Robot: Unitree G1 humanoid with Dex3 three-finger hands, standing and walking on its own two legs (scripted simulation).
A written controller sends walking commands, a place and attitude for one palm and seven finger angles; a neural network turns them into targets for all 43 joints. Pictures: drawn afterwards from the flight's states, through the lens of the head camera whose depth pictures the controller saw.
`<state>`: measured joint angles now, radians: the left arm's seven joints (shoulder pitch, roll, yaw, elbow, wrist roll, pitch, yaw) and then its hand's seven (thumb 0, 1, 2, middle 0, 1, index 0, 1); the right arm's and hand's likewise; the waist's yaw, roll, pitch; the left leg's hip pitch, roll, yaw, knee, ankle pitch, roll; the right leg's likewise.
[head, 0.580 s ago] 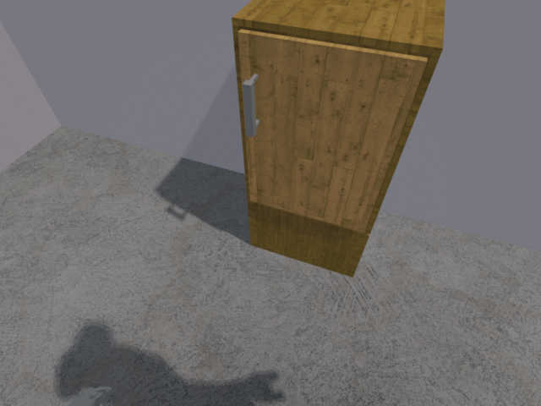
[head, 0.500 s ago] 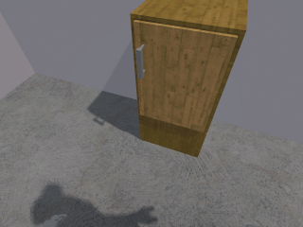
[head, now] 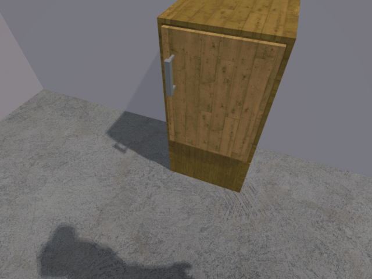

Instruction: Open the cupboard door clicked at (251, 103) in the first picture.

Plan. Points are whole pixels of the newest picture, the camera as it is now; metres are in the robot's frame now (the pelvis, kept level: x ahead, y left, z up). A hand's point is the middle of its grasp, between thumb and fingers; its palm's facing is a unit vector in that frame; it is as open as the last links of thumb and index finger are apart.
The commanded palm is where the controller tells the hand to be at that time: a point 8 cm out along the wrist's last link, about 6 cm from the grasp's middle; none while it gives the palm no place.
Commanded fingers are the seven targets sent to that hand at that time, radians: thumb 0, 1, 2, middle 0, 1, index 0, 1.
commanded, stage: stand and wait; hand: left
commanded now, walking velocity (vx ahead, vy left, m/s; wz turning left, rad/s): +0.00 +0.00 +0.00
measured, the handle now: (171, 75) +0.82 +0.11 -0.01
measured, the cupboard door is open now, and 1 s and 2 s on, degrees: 0 0 0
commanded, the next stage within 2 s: look at it before walking up in 0.26 s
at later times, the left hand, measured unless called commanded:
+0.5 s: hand out of the picture +0.07 +0.24 -0.15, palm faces -0.04 -0.94 -0.33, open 7.4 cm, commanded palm none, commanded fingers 0.00 0.90 0.90 -0.20 -0.30 -0.20 -0.30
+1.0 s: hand out of the picture +0.07 +0.25 -0.15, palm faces -0.04 -0.94 -0.34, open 7.4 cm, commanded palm none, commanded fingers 0.00 0.90 0.90 -0.20 -0.30 -0.20 -0.30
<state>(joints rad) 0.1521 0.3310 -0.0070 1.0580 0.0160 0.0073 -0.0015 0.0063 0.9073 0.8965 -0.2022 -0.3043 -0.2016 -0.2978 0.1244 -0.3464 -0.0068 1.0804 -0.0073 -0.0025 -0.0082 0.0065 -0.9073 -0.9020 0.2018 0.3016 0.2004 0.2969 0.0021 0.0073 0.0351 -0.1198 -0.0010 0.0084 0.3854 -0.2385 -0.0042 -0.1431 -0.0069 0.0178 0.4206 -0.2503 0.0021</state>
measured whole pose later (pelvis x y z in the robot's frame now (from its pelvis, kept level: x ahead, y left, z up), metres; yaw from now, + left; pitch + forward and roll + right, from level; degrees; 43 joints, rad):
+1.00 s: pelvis -0.01 +0.00 +0.00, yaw +0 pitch -1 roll +0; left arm 0.13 0.33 -0.01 1.08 0.02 0.00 0.00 0.01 0.91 0.90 -0.20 -0.30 -0.20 -0.30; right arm 0.11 -0.34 0.00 1.12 0.00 -0.01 0.00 0.01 -0.91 -0.90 0.20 0.30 0.20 0.30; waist 0.00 0.00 0.04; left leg -0.11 0.00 0.01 0.34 -0.20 0.00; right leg -0.13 0.00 0.02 0.36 -0.21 0.00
